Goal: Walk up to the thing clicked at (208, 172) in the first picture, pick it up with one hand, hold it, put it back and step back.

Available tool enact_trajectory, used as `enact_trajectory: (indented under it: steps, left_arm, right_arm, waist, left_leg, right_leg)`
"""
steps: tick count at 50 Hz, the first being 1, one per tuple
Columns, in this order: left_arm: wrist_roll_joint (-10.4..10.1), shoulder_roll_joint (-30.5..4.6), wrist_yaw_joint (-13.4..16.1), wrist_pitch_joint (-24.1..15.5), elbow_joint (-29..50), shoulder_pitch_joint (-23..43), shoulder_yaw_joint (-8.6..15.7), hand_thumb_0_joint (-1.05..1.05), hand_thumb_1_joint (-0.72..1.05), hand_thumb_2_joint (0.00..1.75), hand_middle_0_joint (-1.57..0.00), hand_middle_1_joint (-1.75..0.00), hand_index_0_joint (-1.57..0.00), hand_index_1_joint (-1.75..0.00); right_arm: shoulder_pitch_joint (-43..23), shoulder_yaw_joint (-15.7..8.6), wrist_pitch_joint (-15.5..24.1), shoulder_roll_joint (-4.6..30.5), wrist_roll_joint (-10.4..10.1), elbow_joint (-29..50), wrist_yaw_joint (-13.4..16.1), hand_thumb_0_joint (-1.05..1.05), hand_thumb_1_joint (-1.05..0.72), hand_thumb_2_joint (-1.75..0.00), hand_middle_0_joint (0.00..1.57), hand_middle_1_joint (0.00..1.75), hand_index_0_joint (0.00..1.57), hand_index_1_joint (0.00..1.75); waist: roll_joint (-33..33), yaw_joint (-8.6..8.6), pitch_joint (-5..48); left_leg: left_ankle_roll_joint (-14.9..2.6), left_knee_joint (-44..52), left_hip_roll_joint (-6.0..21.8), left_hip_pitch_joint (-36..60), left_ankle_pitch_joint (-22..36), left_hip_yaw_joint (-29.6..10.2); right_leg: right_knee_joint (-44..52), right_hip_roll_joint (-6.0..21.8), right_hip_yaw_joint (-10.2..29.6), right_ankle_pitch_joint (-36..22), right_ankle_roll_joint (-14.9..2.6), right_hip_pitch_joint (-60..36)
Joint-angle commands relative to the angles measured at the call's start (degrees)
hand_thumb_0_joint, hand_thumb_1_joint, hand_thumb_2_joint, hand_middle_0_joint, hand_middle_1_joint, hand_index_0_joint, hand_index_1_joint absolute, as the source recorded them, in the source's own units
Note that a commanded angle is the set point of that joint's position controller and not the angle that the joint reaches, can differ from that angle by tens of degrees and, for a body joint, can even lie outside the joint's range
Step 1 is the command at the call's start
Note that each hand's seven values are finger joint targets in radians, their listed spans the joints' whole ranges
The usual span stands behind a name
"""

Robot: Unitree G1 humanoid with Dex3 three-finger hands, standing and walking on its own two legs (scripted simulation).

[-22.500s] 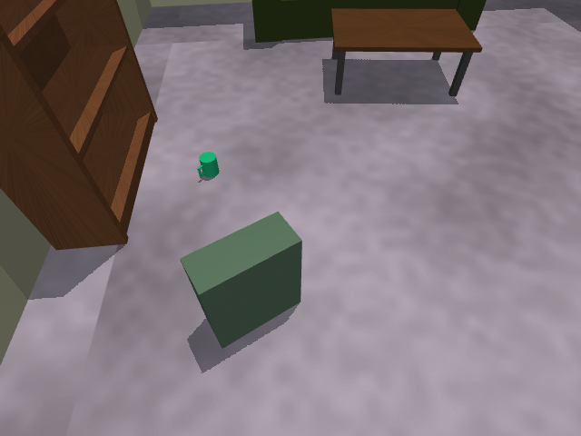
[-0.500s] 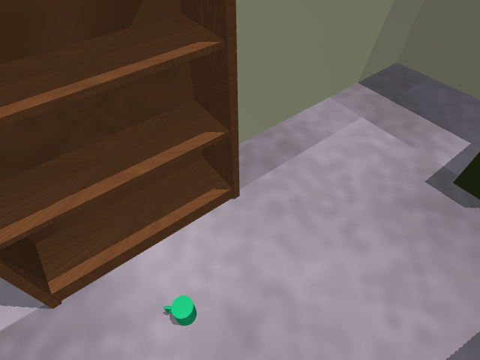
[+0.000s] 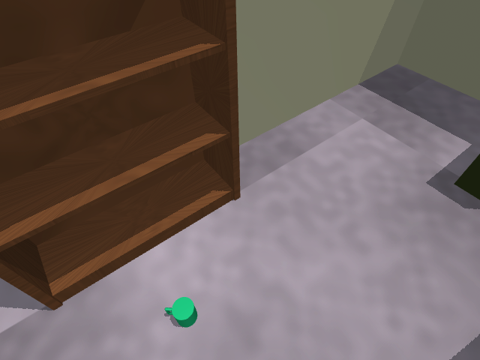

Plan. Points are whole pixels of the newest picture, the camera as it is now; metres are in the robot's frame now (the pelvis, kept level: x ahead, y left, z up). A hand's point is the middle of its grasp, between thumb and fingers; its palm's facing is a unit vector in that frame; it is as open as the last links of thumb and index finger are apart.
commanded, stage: stand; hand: left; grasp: from above
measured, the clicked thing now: (180, 312) +0.40 +0.27 -0.73
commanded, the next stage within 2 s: rise first in 0.06 s
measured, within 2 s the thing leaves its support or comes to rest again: neither
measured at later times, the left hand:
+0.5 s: hand out of the picture +0.14 +0.26 -0.17, palm faces -0.05 -0.92 -0.38, open 10.8 cm
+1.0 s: hand out of the picture +0.11 +0.27 -0.24, palm faces -0.18 -0.85 -0.49, open 14.1 cm
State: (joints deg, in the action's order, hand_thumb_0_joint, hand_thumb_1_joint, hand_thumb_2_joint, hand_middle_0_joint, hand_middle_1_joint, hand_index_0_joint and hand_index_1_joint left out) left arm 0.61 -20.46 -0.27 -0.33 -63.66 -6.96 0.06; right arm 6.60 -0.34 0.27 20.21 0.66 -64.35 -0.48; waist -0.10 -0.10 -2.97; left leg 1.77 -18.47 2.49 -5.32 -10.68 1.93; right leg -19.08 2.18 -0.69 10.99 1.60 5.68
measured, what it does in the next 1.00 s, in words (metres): lowers itself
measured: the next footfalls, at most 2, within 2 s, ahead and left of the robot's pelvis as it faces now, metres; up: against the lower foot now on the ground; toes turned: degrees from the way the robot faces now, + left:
none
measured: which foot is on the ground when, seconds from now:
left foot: down 0.00-1.00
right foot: down 0.00-1.00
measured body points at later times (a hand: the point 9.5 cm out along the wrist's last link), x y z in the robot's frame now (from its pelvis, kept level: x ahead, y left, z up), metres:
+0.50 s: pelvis -0.02 +0.00 -0.03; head +0.04 +0.01 +0.42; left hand +0.15 +0.31 -0.15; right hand +0.08 -0.26 -0.15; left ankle -0.01 +0.14 -0.75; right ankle -0.01 -0.14 -0.75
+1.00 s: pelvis -0.02 +0.01 -0.10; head +0.08 +0.03 +0.34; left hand +0.12 +0.32 -0.21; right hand +0.16 -0.23 -0.19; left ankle -0.01 +0.14 -0.75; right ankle -0.01 -0.14 -0.75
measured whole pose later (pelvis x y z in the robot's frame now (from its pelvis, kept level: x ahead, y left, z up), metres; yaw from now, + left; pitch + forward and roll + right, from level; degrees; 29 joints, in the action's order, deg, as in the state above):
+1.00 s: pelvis -0.02 +0.01 -0.10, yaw +1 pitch +18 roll -2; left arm 17.4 -18.2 0.8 9.1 -29.2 -12.9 7.4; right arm 10.4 -1.9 8.8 13.1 0.0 -32.9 1.0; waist -0.3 1.0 5.9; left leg 0.9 -67.2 2.9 -54.6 -30.4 -1.3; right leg -64.6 2.5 -1.2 29.6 2.4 52.6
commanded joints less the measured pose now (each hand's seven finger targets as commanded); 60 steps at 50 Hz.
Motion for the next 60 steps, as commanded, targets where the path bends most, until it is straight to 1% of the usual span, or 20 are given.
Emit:
enact_trajectory:
  steps: [1,8,9,10,11,12,14,16,18,20,26,35,40,42,46,48,52,56,58,60]
  left_arm:
    - [0.0,-12.4,0.8,-1.3,3.4,1.6,2.3,0.00,0.90,0.90,-0.20,-0.30,-0.20,-0.30]
    - [0.0,-12.4,0.8,-1.2,3.5,1.7,2.2,0.00,0.82,0.98,-0.13,-0.38,-0.13,-0.38]
    - [-2.9,-1.5,1.5,-6.5,23.6,21.8,2.2,0.00,0.74,1.01,-0.17,-0.46,-0.14,-0.46]
    - [-2.4,-4.6,1.8,-5.8,18.8,26.8,3.4,0.00,0.66,0.99,-0.19,-0.54,-0.16,-0.54]
    - [-1.2,-10.6,2.3,-3.7,9.2,17.4,7.3,0.00,0.58,0.98,-0.17,-0.62,-0.14,-0.62]
    - [-0.7,-10.4,1.5,-2.7,5.1,12.6,8.0,0.00,0.50,0.95,-0.16,-0.70,-0.15,-0.70]
    - [1.9,-15.8,0.6,-3.4,8.9,17.9,10.4,0.00,0.34,0.93,-0.13,-0.85,-0.14,-0.84]
    - [5.5,-13.2,-1.1,-2.1,3.5,9.8,10.8,0.00,0.19,0.92,-0.08,-0.99,-0.12,-0.95]
    - [7.5,-13.3,-1.6,-1.5,6.2,4.9,12.9,0.00,0.03,0.94,-0.05,-1.06,-0.09,-1.02]
    - [8.3,-10.4,-0.9,0.2,8.4,5.1,11.4,0.00,-0.13,0.96,-0.02,-1.11,-0.06,-1.07]
    - [9.8,-8.3,0.7,5.1,15.7,7.5,10.0,0.00,-0.52,0.99,-0.06,-1.08,-0.07,-1.08]
    - [14.2,-9.3,1.6,3.4,31.1,1.9,12.4,0.00,-0.59,1.01,-0.06,-1.09,-0.05,-1.10]
    - [15.9,-7.2,1.9,5.9,37.1,-3.3,11.1,0.00,-0.59,1.00,-0.07,-1.10,-0.06,-1.10]
    - [16.1,-8.3,2.0,6.9,39.6,-4.9,12.2,0.00,-0.59,0.99,-0.07,-1.09,-0.06,-1.10]
    - [16.7,-7.2,2.0,8.4,42.5,-7.1,10.9,0.00,-0.56,0.97,-0.06,-1.10,-0.07,-1.09]
    - [17.4,-7.8,2.1,8.4,42.4,-3.4,10.8,0.00,-0.55,0.96,-0.06,-1.10,-0.07,-1.09]
    - [21.8,-10.9,2.5,5.3,37.1,2.8,12.2,0.00,-0.53,0.95,-0.06,-1.10,-0.07,-1.08]
    - [26.6,-9.2,3.0,0.1,36.3,4.9,9.5,0.00,-0.51,0.95,-0.05,-1.10,-0.07,-1.09]
    - [29.4,-11.7,4.0,-2.1,36.3,8.1,10.2,0.00,-0.51,0.95,-0.06,-1.11,-0.07,-1.10]
    - [32.3,-15.1,5.4,-4.1,34.0,10.3,12.2,0.00,-0.53,0.97,-0.06,-1.12,-0.07,-1.11]
  right_arm:
    - [-2.0,-2.3,1.2,12.0,-0.1,3.2,0.8,0.00,-0.90,-0.90,0.20,0.30,0.20,0.30]
    - [-2.4,-2.4,1.1,12.2,0.0,3.2,0.8,0.00,-0.95,-0.92,0.20,0.30,0.20,0.30]
    - [-1.3,0.3,4.0,2.4,-4.0,19.5,1.9,0.00,-1.01,-0.93,0.20,0.30,0.20,0.30]
    - [1.8,-0.1,4.0,4.0,-4.0,16.6,2.5,0.00,-0.98,-0.92,0.20,0.30,0.20,0.30]
    - [3.0,-0.8,3.5,5.9,-3.8,16.0,2.9,0.00,-0.96,-0.92,0.20,0.30,0.20,0.30]
    - [3.8,-1.5,2.8,5.9,-3.7,17.2,2.7,0.00,-0.94,-0.91,0.20,0.30,0.20,0.30]
    - [5.4,-3.2,3.3,6.0,-3.1,19.0,3.4,0.00,-0.92,-0.91,0.20,0.30,0.20,0.30]
    - [7.0,-4.2,3.8,5.4,-2.0,20.7,3.0,0.00,-0.94,-0.91,0.20,0.30,0.20,0.30]
    - [7.7,-5.2,4.1,4.8,-1.5,23.0,2.5,0.00,-0.92,-0.90,0.20,0.30,0.20,0.30]
    - [7.0,-5.2,4.2,4.2,-1.5,25.5,2.4,0.00,-0.91,-0.90,0.20,0.30,0.20,0.30]
    - [4.8,-5.3,5.4,3.5,-1.9,31.2,1.6,0.00,-0.90,-0.90,0.20,0.30,0.20,0.30]
    - [6.2,-5.8,8.9,2.5,-1.0,34.5,1.9,0.00,-0.88,-0.90,0.20,0.30,0.20,0.30]
    - [5.5,-5.6,9.4,2.2,-1.0,36.1,2.1,0.00,-0.91,-0.90,0.20,0.30,0.20,0.30]
    - [5.2,-5.8,9.9,2.5,-1.0,36.8,2.2,0.00,-0.91,-0.91,0.20,0.30,0.20,0.30]
    - [4.9,-5.4,10.7,1.8,-0.9,38.1,2.2,0.00,-0.92,-0.91,0.20,0.30,0.20,0.30]
    - [4.5,-5.2,11.1,1.8,-0.8,38.3,2.3,0.00,-0.92,-0.91,0.20,0.30,0.20,0.30]
    - [2.9,-5.2,12.6,2.3,-0.3,37.7,1.9,0.00,-0.89,-0.90,0.20,0.30,0.20,0.30]
    - [2.9,-5.9,13.7,3.1,-0.2,37.4,0.9,0.00,-0.86,-0.89,0.20,0.30,0.20,0.30]
    - [2.8,-6.2,13.7,3.9,-0.5,36.7,0.5,0.00,-0.86,-0.89,0.20,0.30,0.20,0.30]
    - [2.4,-6.4,13.5,4.7,-0.7,35.9,0.1,0.00,-0.87,-0.89,0.20,0.30,0.20,0.30]
  waist:
    - [0.1,0.26,3.6]
    - [0.0,0.11,3.4]
    - [-1.6,6.54,-1.2]
    - [1.0,5.12,1.9]
    - [2.6,3.68,1.1]
    - [2.1,2.05,0.9]
    - [0.7,1.49,9.0]
    - [1.7,0.98,12.9]
    - [-1.6,-1.98,18.7]
    - [-2.6,-1.48,16.7]
    - [0.0,0.63,13.4]
    - [-3.9,0.73,21.9]
    - [-4.5,1.02,21.4]
    - [-5.5,0.82,22.1]
    - [-3.8,1.87,22.5]
    - [-2.3,3.08,21.8]
    - [-3.2,2.91,22.0]
    - [-4.6,2.76,29.5]
    - [-4.6,3.16,33.5]
    - [-5.0,1.96,35.1]
  left_leg:
    - [-2.26,2.9,5.6,0.8,8.6,-4.3]
    - [-2.20,3.0,5.7,1.0,7.3,-4.5]
    - [-2.14,-1.3,-2.7,-7.6,-0.7,2.1]
    - [-2.39,-1.9,-2.5,-6.5,-1.5,1.7]
    - [-2.57,-2.9,-2.8,-8.5,-2.9,1.7]
    - [-2.45,-4.8,-2.7,-10.5,-1.8,2.0]
    - [-2.43,-7.8,-2.9,-10.1,1.5,1.5]
    - [-2.33,-11.8,-3.2,-13.3,4.2,1.0]
    - [-1.71,-14.0,-3.7,-13.4,8.2,0.9]
    - [-1.36,-14.3,-3.7,-14.8,6.5,1.0]
    - [-1.47,-18.9,-2.7,-21.7,-0.9,-0.1]
    - [-1.25,-31.2,-1.5,-29.2,-1.0,-1.3]
    - [-1.00,-33.3,-0.8,-32.3,-2.0,-2.9]
    - [-1.06,-34.3,-0.5,-32.8,-3.0,-3.4]
    - [-1.65,-38.2,-0.9,-36.8,-4.2,-2.8]
    - [-2.00,-40.7,-1.0,-40.2,-6.0,-2.5]
    - [-1.94,-48.6,-1.1,-49.0,-8.8,-3.2]
    - [-1.68,-55.4,-1.7,-53.8,-9.7,-3.3]
    - [-1.78,-59.6,-1.8,-56.6,-8.3,-3.4]
    - [-1.59,-62.8,-1.8,-60.0,-7.7,-3.9]
  right_leg:
    - [2.9,5.7,4.0,-9.3,-2.35,0.7]
    - [3.3,5.7,4.1,-7.6,-2.45,1.2]
    - [0.2,-1.7,-0.2,-2.6,-1.72,12.9]
    - [-0.2,-1.6,-0.9,-1.1,-1.47,9.9]
    - [-0.5,-1.8,-1.6,1.4,-1.69,10.1]
    - [-2.4,-2.1,-1.7,1.2,-1.97,11.0]
    - [-5.5,-1.7,-1.1,-2.5,-1.87,10.2]
    - [-10.0,-1.5,-1.2,-5.5,-1.89,11.0]
    - [-12.7,-1.6,-1.1,-8.3,-2.30,9.4]
    - [-13.1,-1.9,-1.3,-5.8,-2.28,12.1]
    - [-17.0,-2.5,-2.2,2.7,-2.25,21.2]
    - [-30.8,-2.3,-1.7,3.2,-2.39,32.2]
    - [-34.0,-2.2,-1.8,4.6,-2.36,35.9]
    - [-35.2,-2.2,-1.9,5.5,-2.31,37.7]
    - [-37.1,-2.2,-1.6,5.7,-2.15,39.6]
    - [-38.4,-2.1,-1.5,6.8,-2.04,42.2]
    - [-47.6,-1.9,-1.5,10.1,-2.29,52.9]
    - [-55.7,-1.8,-1.3,10.9,-2.45,60.3]
    - [-59.4,-1.8,-1.1,9.3,-2.44,63.2]
    - [-63.8,-1.7,-1.2,9.3,-2.59,67.4]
